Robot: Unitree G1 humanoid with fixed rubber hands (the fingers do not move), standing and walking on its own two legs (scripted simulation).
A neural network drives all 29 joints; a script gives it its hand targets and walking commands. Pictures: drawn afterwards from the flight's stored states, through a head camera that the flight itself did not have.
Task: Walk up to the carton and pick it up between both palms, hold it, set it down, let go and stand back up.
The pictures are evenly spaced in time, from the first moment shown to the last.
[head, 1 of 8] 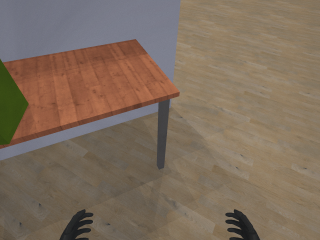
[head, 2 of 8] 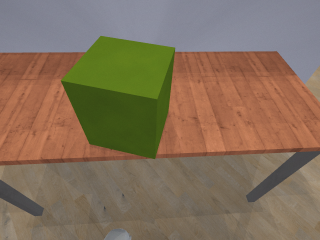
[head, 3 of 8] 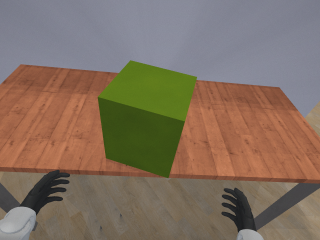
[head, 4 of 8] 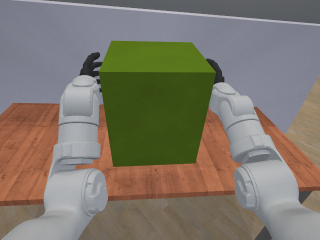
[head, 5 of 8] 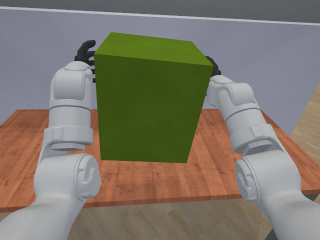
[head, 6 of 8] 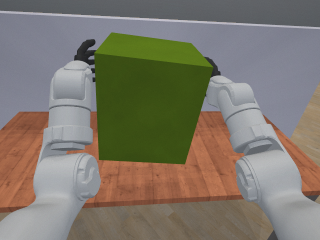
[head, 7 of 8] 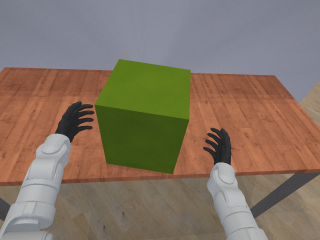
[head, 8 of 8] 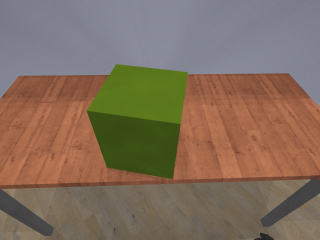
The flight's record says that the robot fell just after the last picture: no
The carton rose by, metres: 0.24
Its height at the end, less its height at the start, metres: +0.00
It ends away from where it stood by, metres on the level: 0.01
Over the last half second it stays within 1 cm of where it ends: yes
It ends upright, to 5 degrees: yes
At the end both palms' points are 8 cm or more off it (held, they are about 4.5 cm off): yes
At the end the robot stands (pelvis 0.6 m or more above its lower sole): yes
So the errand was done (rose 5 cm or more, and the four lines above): yes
